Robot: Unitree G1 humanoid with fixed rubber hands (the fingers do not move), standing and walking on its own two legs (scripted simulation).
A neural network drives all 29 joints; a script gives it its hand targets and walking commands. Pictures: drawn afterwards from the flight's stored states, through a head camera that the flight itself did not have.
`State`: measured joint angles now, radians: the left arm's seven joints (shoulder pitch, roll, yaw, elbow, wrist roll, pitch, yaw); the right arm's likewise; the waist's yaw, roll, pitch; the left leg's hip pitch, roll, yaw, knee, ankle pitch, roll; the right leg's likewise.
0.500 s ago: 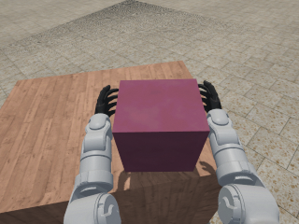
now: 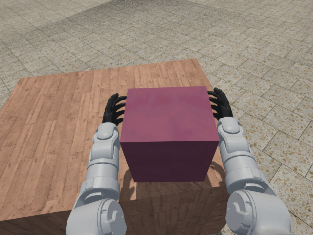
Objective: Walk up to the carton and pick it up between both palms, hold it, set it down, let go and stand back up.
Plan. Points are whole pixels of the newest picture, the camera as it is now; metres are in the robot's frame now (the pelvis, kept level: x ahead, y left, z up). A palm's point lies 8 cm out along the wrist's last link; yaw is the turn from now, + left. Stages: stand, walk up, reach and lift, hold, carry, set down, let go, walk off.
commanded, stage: set down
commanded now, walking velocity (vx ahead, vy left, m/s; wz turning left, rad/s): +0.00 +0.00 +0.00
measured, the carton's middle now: (167, 137) +0.39 -0.01 +0.05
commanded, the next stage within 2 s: none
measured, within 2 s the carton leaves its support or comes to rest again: rests again in 0.52 s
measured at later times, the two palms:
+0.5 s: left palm (113, 128) +0.41 +0.14 +0.08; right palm (221, 123) +0.41 -0.16 +0.08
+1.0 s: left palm (113, 129) +0.41 +0.14 +0.08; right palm (221, 125) +0.41 -0.16 +0.07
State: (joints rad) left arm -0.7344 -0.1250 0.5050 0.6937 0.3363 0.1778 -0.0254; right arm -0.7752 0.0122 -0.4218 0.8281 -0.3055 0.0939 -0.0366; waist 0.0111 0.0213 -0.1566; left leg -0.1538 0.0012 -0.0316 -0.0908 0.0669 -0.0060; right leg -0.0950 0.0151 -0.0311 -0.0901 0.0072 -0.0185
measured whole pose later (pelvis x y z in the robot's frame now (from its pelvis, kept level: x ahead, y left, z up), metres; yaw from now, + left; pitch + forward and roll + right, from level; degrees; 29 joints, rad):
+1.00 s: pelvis +0.00 +0.00 +0.00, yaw +0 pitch +17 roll +0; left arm -0.75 -0.13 0.56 0.84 0.40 0.01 -0.01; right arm -0.75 0.04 -0.56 0.86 -0.43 -0.02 0.02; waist 0.03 0.03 -0.23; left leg -0.29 0.00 -0.02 -0.09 0.09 0.00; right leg -0.23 0.01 -0.03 -0.09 0.03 -0.01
